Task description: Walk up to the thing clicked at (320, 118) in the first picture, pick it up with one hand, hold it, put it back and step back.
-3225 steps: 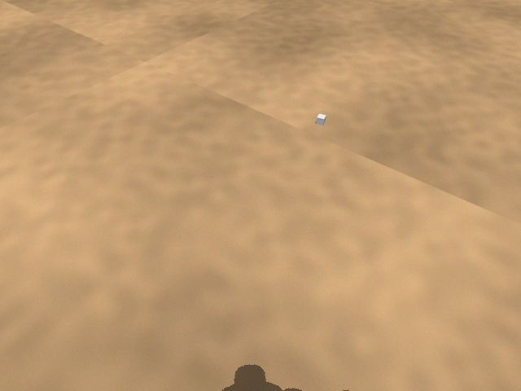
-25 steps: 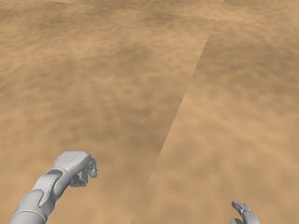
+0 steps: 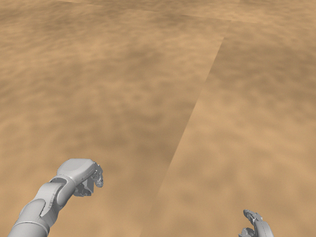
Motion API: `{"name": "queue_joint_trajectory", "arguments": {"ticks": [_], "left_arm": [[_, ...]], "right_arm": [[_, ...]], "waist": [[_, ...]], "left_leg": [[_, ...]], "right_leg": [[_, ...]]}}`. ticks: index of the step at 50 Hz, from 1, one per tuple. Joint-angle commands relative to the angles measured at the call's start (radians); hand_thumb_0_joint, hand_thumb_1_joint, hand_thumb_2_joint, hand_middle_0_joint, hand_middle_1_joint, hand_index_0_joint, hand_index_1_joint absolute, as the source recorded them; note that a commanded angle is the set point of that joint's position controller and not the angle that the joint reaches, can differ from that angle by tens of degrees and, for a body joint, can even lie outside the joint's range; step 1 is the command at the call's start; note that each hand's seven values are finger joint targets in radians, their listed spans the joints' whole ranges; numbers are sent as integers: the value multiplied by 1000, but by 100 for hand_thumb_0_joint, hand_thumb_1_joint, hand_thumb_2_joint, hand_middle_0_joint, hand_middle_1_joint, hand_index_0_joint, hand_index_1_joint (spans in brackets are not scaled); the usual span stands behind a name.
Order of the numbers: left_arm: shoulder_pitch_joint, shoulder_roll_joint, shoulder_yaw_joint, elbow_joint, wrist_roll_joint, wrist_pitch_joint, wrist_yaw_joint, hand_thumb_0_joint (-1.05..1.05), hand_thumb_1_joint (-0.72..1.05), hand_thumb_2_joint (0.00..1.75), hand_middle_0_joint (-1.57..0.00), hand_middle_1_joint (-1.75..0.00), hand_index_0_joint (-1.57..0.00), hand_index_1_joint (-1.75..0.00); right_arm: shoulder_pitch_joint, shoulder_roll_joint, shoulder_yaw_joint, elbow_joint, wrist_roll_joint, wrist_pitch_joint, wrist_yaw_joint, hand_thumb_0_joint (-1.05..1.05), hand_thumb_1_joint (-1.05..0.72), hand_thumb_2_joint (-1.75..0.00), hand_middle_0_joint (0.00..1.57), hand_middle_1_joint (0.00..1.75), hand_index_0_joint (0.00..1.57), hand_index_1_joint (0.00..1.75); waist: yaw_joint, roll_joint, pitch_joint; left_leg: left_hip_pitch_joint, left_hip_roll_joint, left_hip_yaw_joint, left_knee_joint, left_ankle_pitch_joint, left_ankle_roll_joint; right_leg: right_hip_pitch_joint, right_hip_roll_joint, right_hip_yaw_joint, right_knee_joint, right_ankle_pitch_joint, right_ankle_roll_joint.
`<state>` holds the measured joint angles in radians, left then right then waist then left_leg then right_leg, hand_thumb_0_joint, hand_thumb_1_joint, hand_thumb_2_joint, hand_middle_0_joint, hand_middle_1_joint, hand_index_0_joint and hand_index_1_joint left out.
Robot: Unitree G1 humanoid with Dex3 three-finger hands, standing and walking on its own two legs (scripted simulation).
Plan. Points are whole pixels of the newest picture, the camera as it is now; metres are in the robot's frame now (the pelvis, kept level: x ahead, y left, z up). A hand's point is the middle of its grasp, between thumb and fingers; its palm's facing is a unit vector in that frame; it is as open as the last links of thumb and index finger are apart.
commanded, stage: hold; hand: left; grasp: from above
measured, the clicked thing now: (82, 183) +0.31 +0.24 -0.07
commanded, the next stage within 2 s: crouch in 0.18 s
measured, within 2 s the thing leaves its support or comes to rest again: neither
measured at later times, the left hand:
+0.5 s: hand (83, 185) +0.29 +0.22 -0.05, palm faces -0.48 +0.00 -0.88, open 5.6 cm
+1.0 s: hand (101, 195) +0.34 +0.24 -0.26, palm faces -0.40 +0.11 -0.91, open 6.2 cm
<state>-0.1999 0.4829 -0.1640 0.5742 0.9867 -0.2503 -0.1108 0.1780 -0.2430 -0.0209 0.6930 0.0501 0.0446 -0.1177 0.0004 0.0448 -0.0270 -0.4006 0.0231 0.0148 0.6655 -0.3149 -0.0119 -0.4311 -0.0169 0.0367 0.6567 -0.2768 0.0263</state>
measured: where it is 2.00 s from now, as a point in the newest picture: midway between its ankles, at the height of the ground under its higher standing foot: outside the picture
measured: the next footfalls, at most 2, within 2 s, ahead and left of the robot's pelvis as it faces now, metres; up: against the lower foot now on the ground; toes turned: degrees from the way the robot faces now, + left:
none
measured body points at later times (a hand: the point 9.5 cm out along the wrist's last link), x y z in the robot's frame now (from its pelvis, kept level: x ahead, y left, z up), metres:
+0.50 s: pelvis +0.01 +0.00 +0.00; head +0.04 -0.01 +0.45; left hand +0.31 +0.22 +0.00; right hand +0.15 -0.26 -0.12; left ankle +0.02 +0.13 -0.72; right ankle +0.04 -0.14 -0.72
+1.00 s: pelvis -0.04 +0.01 -0.15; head +0.10 +0.02 +0.28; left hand +0.36 +0.23 -0.21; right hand +0.03 -0.29 -0.27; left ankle +0.02 +0.13 -0.72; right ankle +0.04 -0.14 -0.72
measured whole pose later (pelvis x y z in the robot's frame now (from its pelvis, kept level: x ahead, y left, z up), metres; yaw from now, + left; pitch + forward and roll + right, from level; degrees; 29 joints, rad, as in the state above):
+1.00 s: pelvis -0.04 +0.01 -0.15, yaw +1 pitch +26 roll -2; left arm -0.58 0.48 -0.09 1.10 1.30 -0.28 0.34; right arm 0.23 -0.27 -0.09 0.73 -0.04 0.07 -0.01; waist -0.10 0.02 -0.18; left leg -1.38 0.02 -0.04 1.50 -0.58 -0.01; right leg -1.38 -0.01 0.01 1.45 -0.53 0.04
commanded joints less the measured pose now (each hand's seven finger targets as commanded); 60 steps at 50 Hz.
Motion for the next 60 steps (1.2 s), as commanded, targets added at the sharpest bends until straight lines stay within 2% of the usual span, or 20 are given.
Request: {"name": "queue_joint_trajectory", "arguments": {"ticks": [1,3,6,9,12,15,17,19,21,28,34,38,40,42,43,46,47,53,56,60], "left_arm": [[-349,249,139,-211,-25,-17,41,0,83,40,-107,-49,-114,-42],[-332,267,161,-218,-25,-25,43,0,81,41,-107,-47,-113,-41],[-347,227,129,-232,-22,-33,47,0,82,41,-105,-51,-112,-44],[-350,261,158,-205,-16,-36,59,0,82,41,-107,-48,-113,-42],[-356,243,139,-191,-15,-44,62,0,83,40,-107,-48,-114,-41],[-340,258,156,-222,-12,-49,66,0,75,38,-98,-51,-107,-44],[-321,230,136,-209,-11,-49,67,0,71,45,-100,-50,-105,-45],[-273,233,155,-153,-1,-47,81,0,70,46,-100,-50,-104,-45],[-305,214,139,-156,14,-54,99,0,67,44,-96,-51,-102,-46],[-342,197,148,-37,106,-75,229,0,63,43,-95,-49,-99,-45],[-453,176,118,151,195,-78,337,0,56,42,-92,-45,-96,-41],[-597,218,147,206,246,-87,432,0,55,40,-92,-43,-96,-40],[-642,202,127,234,271,-76,468,0,58,35,-95,-41,-99,-37],[-688,204,131,277,277,-64,495,0,61,34,-96,-40,-101,-35],[-688,216,145,302,283,-53,505,0,63,35,-98,-39,-102,-35],[-793,255,156,279,296,-33,515,0,65,34,-99,-38,-103,-34],[-725,246,167,355,292,-20,514,0,66,33,-99,-39,-104,-34],[-826,311,189,394,283,-6,477,0,69,29,-99,-37,-105,-31],[-848,309,190,455,275,-16,460,0,74,29,-103,-36,-109,-30],[-875,349,212,457,276,-53,450,0,75,30,-101,-39,-108,-32]], "right_arm": [[-84,-132,-44,-134,-7,-40,-13,0,-90,-90,20,30,20,30],[-86,-131,-44,-137,-6,-38,-14,0,-90,-90,20,30,20,30],[-81,-128,-43,-136,-6,-35,-15,0,-90,-90,20,30,20,30],[-76,-133,-48,-128,-5,-33,-15,0,-90,-90,20,30,20,30],[-76,-131,-47,-128,-6,-32,-14,0,-90,-90,20,30,20,30],[-66,-135,-56,-125,-7,-28,-12,0,-90,-90,20,30,20,30],[-70,-132,-55,-129,-6,-24,-10,0,-91,-90,20,30,20,30],[-67,-132,-56,-123,-4,-19,-8,0,-91,-90,20,30,20,30],[-65,-129,-55,-125,-5,-16,-3,0,-91,-90,20,30,20,30],[-23,-139,-73,-113,-23,14,29,0,-91,-90,20,30,20,30],[47,-158,-94,-99,-49,44,68,0,-92,-90,20,30,20,30],[65,-176,-105,-88,-71,41,87,0,-92,-91,20,30,20,30],[80,-182,-110,-79,-79,36,92,0,-92,-91,20,30,20,30],[97,-186,-115,-67,-83,25,92,0,-92,-91,20,30,20,30],[106,-190,-117,-57,-88,19,92,0,-92,-91,20,30,20,30],[134,-196,-132,-46,-97,3,91,0,-92,-90,20,30,20,30],[137,-203,-132,-41,-100,-1,94,0,-92,-90,20,30,20,30],[152,-208,-130,-32,-110,-32,101,0,-92,-90,20,30,20,30],[155,-205,-120,-23,-117,-46,110,0,-92,-90,20,30,20,30],[164,-216,-109,-13,-126,-64,129,0,-91,-90,20,30,20,30]], "waist": [[-3,0,-244],[8,5,-255],[-9,1,-268],[1,8,-281],[-8,-2,-276],[3,22,-316],[-3,-11,-290],[-1,-11,-268],[-8,-28,-258],[-30,-34,-291],[-64,-28,-340],[-69,31,-441],[-81,47,-512],[-97,48,-534],[-87,55,-563],[-93,98,-681],[-101,78,-654],[-116,85,-698],[-143,52,-667],[-153,78,-725]], "left_leg": [[113,-47,3,-106,147,20],[114,-50,4,-110,140,20],[135,-47,5,-104,163,20],[136,-47,0,-99,187,18],[130,-49,2,-93,187,20],[155,-46,2,-88,255,14],[140,-45,1,-85,244,17],[123,-49,6,-80,241,17],[94,-45,2,-64,227,17],[-39,-46,4,75,193,17],[-229,-44,-5,245,71,18],[-384,-49,-7,399,0,20],[-424,-48,-13,464,-2,23],[-506,-47,-24,521,-33,26],[-533,-44,-30,552,-24,25],[-584,-41,-39,632,-28,28],[-625,-38,-46,652,-33,28],[-809,-44,-62,753,-201,21],[-935,-49,-57,828,-292,32],[-992,-51,-72,913,-294,31]], "right_leg": [[84,46,-29,-115,93,-34],[96,43,-26,-116,87,-35],[86,45,-24,-111,113,-34],[91,44,-28,-106,133,-34],[92,44,-26,-104,139,-32],[109,43,-28,-89,194,-36],[102,46,-31,-93,187,-33],[91,43,-29,-90,187,-33],[58,45,-33,-73,176,-33],[-84,36,-31,40,160,-32],[-285,34,-38,197,44,-42],[-454,35,-41,353,-22,-47],[-527,36,-47,419,-33,-50],[-599,38,-53,484,-58,-53],[-638,36,-56,524,-60,-55],[-717,36,-58,612,-72,-61],[-752,32,-64,638,-86,-56],[-899,32,-76,763,-221,-59],[-973,32,-76,804,-290,-55],[-1060,27,-87,902,-293,-57]]}}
